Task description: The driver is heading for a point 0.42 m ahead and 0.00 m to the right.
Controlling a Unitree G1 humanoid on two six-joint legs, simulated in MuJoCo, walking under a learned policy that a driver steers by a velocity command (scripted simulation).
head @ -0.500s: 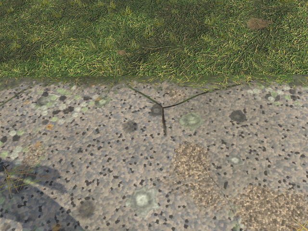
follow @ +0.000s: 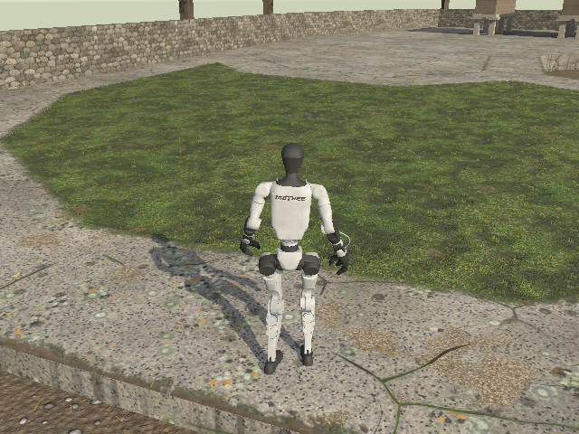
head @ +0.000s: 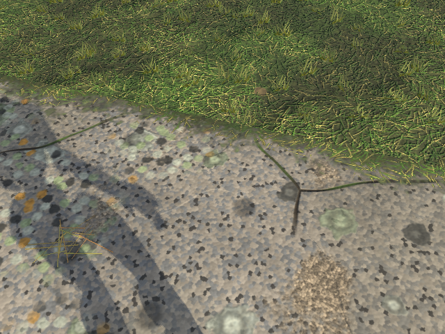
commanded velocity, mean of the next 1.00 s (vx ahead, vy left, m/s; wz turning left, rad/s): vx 0.01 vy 0.00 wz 0.14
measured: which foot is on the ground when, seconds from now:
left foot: up 0.00-0.36, down 0.38-1.00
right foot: down 0.00-1.00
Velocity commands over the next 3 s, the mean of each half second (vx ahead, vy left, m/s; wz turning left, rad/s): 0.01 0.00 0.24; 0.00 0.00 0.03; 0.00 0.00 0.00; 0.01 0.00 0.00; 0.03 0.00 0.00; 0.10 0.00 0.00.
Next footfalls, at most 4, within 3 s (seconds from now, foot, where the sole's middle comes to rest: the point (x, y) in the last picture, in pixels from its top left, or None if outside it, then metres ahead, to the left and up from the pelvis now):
0.38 left None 0.00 0.10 -0.76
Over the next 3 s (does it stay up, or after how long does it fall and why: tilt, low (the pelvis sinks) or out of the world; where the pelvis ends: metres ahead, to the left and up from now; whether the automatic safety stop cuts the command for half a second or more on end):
stays up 0.08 0.00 0.00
